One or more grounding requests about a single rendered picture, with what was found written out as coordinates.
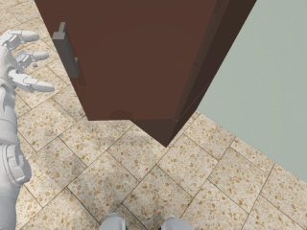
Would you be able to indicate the robot left hand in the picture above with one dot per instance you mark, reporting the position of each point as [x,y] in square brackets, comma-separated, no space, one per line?
[9,41]

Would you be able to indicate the robot right thigh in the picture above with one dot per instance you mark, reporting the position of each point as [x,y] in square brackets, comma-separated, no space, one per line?
[176,224]

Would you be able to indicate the left robot upper arm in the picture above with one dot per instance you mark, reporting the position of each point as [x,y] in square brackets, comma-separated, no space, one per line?
[15,170]

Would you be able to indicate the handle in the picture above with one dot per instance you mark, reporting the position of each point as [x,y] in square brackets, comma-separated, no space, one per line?
[66,55]

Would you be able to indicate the cupboard door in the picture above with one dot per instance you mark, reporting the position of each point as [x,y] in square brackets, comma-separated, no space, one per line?
[134,56]

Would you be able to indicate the right robot shin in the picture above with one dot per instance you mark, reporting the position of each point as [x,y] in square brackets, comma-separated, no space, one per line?
[170,217]

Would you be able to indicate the robot left forearm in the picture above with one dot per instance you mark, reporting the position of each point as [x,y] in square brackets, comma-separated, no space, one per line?
[8,117]

